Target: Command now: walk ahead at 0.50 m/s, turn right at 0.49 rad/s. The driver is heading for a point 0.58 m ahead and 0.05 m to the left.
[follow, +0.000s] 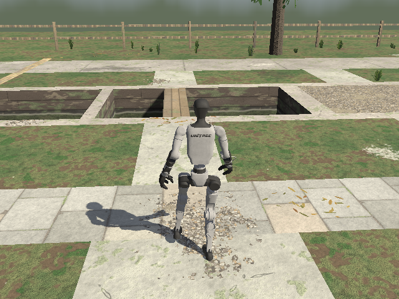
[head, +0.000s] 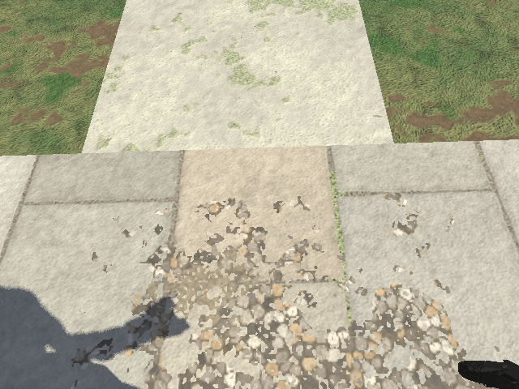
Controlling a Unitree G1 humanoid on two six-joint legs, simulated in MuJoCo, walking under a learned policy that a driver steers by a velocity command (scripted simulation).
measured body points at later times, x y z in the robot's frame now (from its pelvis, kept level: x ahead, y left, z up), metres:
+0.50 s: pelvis +0.27 +0.03 +0.00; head +0.30 +0.03 +0.45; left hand +0.51 +0.24 -0.09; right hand +0.25 -0.25 -0.12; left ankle +0.23 +0.14 -0.75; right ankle +0.41 -0.15 -0.70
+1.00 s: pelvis +0.47 -0.04 +0.00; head +0.49 -0.04 +0.45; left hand +0.57 +0.22 -0.13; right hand +0.61 -0.31 -0.11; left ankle +0.56 +0.09 -0.73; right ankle +0.46 -0.14 -0.75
